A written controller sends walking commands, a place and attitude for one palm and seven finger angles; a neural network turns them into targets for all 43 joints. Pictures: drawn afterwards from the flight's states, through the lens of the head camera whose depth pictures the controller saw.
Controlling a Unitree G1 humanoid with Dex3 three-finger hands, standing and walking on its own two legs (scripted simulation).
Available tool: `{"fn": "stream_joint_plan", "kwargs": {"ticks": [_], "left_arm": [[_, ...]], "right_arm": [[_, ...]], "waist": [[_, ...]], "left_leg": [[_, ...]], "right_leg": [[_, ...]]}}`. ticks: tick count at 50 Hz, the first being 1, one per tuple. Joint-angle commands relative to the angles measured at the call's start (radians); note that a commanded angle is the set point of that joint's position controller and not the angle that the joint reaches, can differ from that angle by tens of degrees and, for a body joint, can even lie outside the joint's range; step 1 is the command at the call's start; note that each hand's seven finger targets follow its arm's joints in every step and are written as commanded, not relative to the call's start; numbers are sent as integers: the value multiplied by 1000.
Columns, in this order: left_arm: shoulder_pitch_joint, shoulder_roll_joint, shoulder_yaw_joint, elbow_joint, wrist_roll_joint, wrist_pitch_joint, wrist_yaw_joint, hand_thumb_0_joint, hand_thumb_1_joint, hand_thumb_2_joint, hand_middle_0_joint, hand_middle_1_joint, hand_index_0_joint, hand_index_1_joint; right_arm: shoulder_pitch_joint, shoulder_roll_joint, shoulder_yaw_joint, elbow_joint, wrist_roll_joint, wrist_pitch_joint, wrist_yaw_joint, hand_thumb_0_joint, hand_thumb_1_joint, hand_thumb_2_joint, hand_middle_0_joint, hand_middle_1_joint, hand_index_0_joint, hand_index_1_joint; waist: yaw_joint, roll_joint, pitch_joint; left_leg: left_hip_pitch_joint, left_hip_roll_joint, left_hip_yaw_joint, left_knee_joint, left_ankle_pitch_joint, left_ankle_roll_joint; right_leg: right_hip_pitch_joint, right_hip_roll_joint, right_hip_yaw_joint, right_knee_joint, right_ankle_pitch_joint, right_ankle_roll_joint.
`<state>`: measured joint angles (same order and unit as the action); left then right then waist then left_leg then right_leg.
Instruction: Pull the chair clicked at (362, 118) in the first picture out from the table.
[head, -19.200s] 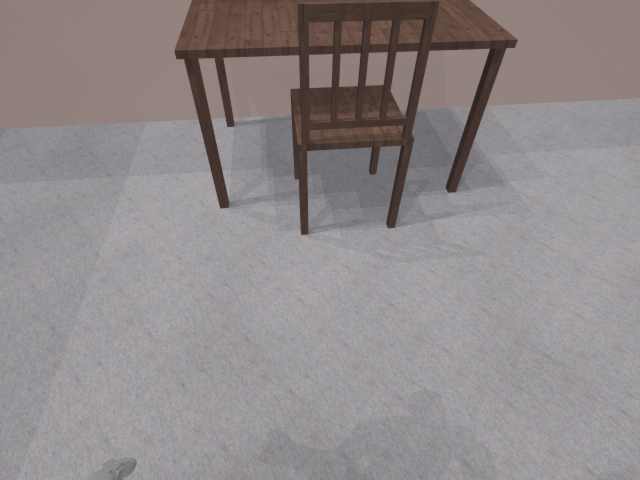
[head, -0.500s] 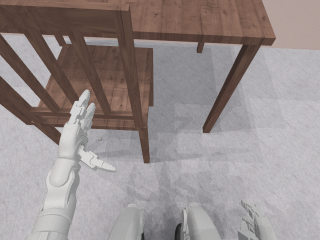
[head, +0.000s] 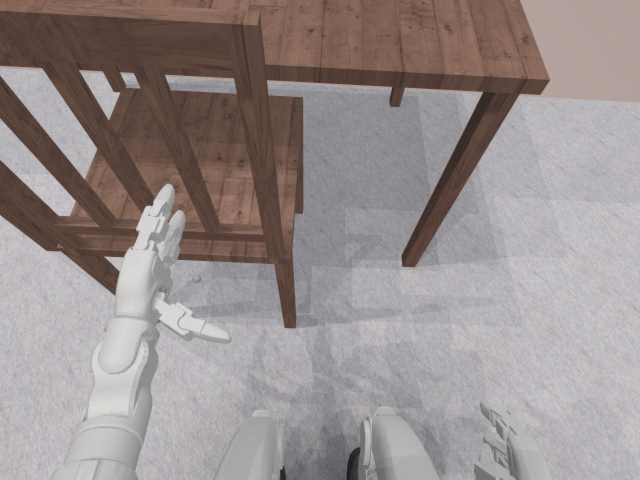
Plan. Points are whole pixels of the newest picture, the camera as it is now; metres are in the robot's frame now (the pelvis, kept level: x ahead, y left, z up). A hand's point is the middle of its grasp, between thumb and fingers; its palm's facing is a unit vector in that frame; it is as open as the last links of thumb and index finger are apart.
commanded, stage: aim the fingers beside a spindle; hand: left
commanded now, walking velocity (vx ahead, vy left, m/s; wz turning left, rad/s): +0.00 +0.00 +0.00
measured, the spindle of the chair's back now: (121, 163) +0.49 +0.28 +0.05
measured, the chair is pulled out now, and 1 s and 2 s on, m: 0.00 0.00 -0.01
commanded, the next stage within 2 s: push the fingers through the gap in 0.68 s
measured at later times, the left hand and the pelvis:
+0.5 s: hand (192, 276) +0.34 +0.16 +0.04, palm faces -0.04 -1.00 -0.05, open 17.0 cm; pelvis +0.00 +0.00 +0.00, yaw +0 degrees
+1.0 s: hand (201, 271) +0.36 +0.16 +0.01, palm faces -0.07 -1.00 -0.02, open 17.0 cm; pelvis +0.00 +0.00 +0.00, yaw +0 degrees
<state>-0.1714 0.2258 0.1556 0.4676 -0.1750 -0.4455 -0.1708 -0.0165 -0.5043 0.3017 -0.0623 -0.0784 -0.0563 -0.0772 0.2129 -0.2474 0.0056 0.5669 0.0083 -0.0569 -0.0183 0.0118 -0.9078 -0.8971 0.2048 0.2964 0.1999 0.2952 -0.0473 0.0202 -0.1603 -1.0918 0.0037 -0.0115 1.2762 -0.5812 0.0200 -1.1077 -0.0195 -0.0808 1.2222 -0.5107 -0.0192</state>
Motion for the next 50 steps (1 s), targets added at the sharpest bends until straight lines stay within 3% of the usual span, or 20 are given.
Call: {"fn": "stream_joint_plan", "kwargs": {"ticks": [1, 5, 9, 12, 16, 19, 20, 21, 23, 25, 28, 32, 33, 35, 40, 42, 45, 48, 50], "left_arm": [[-246, 158, 56, -310, -16, -105, 3, 0, -500, 300, -60, -80, -60, -80], [-153, 120, 17, -308, -19, -76, 3, 0, -500, 300, -60, -80, -60, -80], [-97, 107, 40, -170, -20, -22, 5, 0, -500, 300, -60, -80, -60, -80], [-126, 119, 54, -180, -18, -29, 8, 0, -500, 300, -60, -80, -60, -80], [-194, 169, 77, -345, -20, -96, 16, 0, -500, 300, -60, -80, -60, -80], [-203, 142, 30, -403, -17, -123, 17, 0, -500, 300, -60, -80, -60, -80], [-215, 117, -2, -392, -18, -116, 12, 0, -500, 300, -60, -80, -60, -80], [-195, 126, 12, -353, -17, -106, 10, 0, -500, 300, -60, -80, -60, -80], [-184, 75, -34, -244, -10, -71, 2, 0, -500, 300, -60, -80, -60, -80], [-196, 67, -31, -136, -3, -36, -3, 0, -500, 300, -60, -80, -60, -80], [-172, 97, 17, -127, -7, -17, -2, 0, -500, 300, -60, -80, -60, -80], [-223, 214, 127, -302, -20, -68, 27, 0, -500, 300, -60, -80, -60, -80], [-226, 217, 125, -344, -17, -86, 36, 0, -500, 300, -60, -80, -60, -80], [-212, 242, 140, -399, -14, -110, 51, 0, -500, 300, -60, -80, -60, -80], [-160, 108, 21, -189, -17, -58, 0, 0, -500, 300, -60, -80, -60, -80], [-196, 100, 5, -134, -25, -29, -31, 0, -500, 300, -60, -80, -60, -80], [-255, 96, -8, -134, -34, -9, -53, 0, -500, 300, -60, -80, -60, -80], [-373, 179, 68, -221, -34, -44, -29, 0, -500, 300, -60, -80, -60, -80], [-419, 222, 101, -258, -27, -78, 1, 0, -500, 300, -60, -80, -60, -80]], "right_arm": [[33, -139, -60, -113, -5, -49, -13, 0, -900, -900, 200, 300, 200, 300], [36, -141, -62, -117, -3, -47, -6, 0, -900, -900, 200, 300, 200, 300], [36, -144, -60, -113, 6, -28, -4, 0, -900, -900, 200, 300, 200, 300], [24, -144, -57, -128, 6, -23, -1, 0, -900, -900, 200, 300, 200, 300], [19, -135, -59, -141, -3, -32, -9, 0, -900, -900, 200, 300, 200, 300], [22, -132, -58, -126, -5, -43, -11, 0, -900, -900, 200, 300, 200, 300], [23, -134, -58, -119, -6, -47, -11, 0, -900, -900, 200, 300, 200, 300], [28, -138, -57, -106, -5, -47, -13, 0, -900, -900, 200, 300, 200, 300], [24, -142, -56, -97, 0, -45, -12, 0, -900, -900, 200, 300, 200, 300], [32, -153, -54, -90, 4, -41, -14, 0, -900, -900, 200, 300, 200, 300], [26, -154, -58, -114, 6, -32, -10, 0, -900, -900, 200, 300, 200, 300], [20, -137, -55, -142, -2, -28, -12, 0, -900, -900, 200, 300, 200, 300], [17, -131, -54, -146, -4, -27, -12, 0, -900, -900, 200, 300, 200, 300], [18, -127, -54, -144, -8, -32, -11, 0, -900, -900, 200, 300, 200, 300], [36, -140, -52, -103, 3, -33, -10, 0, -900, -900, 200, 300, 200, 300], [40, -153, -55, -94, 11, -34, -15, 0, -900, -900, 200, 300, 200, 300], [44, -159, -56, -104, 16, -38, -21, 0, -900, -900, 200, 300, 200, 300], [51, -154, -59, -97, 6, -45, -30, 0, -900, -900, 200, 300, 200, 300], [54, -149, -56, -88, -2, -52, -31, 0, -900, -900, 200, 300, 200, 300]], "waist": [[-3, 96, -459], [-6, 77, -477], [-18, -56, -344], [-9, -39, -333], [7, 41, -445], [-9, 86, -466], [-28, 88, -452], [-24, 73, -421], [-46, 25, -332], [-54, -24, -272], [-16, -22, -330], [27, 33, -479], [29, 61, -496], [30, 82, -537], [-44, -22, -339], [-53, -39, -294], [-52, -10, -305], [-32, 25, -413], [-28, 69, -449]], "left_leg": [[290, -7, -40, -176, 377, -10], [327, 1, -49, -183, 452, -14], [175, -8, -34, -184, 316, -3], [150, -14, -27, -182, 278, -2], [235, -12, -27, -177, 351, -3], [316, -3, -41, -181, 410, -11], [323, 0, -49, -176, 410, -9], [305, 1, -52, -180, 394, -12], [237, -2, -52, -183, 292, -8], [180, -5, -57, -183, 225, -4], [167, -13, -43, -180, 239, -4], [221, -15, -29, -178, 345, -5], [246, -14, -28, -182, 372, -8], [278, -10, -33, -177, 422, -9], [173, -7, -31, -181, 293, 0], [146, -8, -32, -180, 228, 1], [179, -10, -38, -187, 243, 2], [232, -8, -42, -179, 309, 0], [262, -7, -45, -170, 361, -4]], "right_leg": [[268, 17, 54, -131, 272, -12], [278, 19, 43, -132, 315, -10], [295, 21, 45, -151, 265, -1], [288, 17, 52, -150, 233, -3], [321, 19, 64, -137, 284, -9], [289, 20, 52, -134, 299, -10], [254, 21, 46, -135, 284, -9], [247, 21, 43, -137, 269, -9], [211, 22, 39, -154, 197, -5], [177, 23, 33, -156, 145, -7], [223, 17, 42, -147, 167, -10], [338, 16, 66, -129, 278, -10], [346, 16, 65, -127, 296, -11], [357, 20, 66, -116, 330, -10], [289, 26, 57, -163, 246, -1], [258, 22, 58, -178, 186, 1], [243, 19, 51, -181, 187, -6], [276, 16, 57, -161, 232, -7], [268, 18, 58, -142, 265, -7]]}}
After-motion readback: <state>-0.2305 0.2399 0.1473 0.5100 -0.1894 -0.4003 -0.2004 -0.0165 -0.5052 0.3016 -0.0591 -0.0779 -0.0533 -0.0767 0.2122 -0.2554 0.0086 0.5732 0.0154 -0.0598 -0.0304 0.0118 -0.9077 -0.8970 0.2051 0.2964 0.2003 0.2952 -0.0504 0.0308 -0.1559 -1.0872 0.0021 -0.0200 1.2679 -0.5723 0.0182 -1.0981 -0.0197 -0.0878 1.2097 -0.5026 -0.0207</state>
